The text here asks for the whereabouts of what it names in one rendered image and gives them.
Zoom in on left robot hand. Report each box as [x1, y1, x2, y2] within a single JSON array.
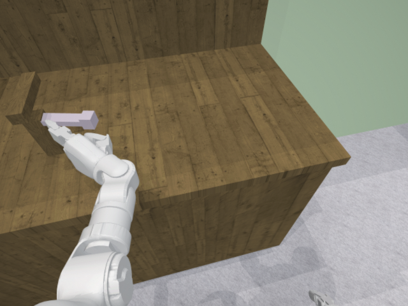
[[45, 120, 113, 179]]

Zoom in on right robot hand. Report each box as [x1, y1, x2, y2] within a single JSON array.
[[309, 289, 338, 306]]

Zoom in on robot left upper arm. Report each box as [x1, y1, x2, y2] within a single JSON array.
[[35, 251, 134, 306]]

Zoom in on tap lever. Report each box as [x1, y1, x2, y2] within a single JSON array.
[[40, 110, 99, 129]]

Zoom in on counter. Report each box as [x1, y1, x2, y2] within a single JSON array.
[[0, 0, 351, 306]]

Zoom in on left robot forearm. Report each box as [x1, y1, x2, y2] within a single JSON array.
[[57, 154, 139, 300]]

